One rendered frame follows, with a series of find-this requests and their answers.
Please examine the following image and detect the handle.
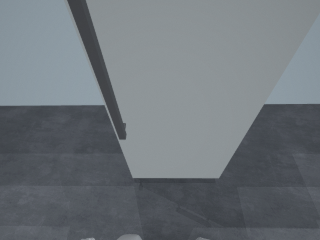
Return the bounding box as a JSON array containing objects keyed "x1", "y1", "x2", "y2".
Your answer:
[{"x1": 67, "y1": 0, "x2": 127, "y2": 140}]

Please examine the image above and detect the fridge door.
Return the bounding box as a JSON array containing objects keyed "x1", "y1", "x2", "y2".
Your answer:
[{"x1": 64, "y1": 0, "x2": 320, "y2": 179}]

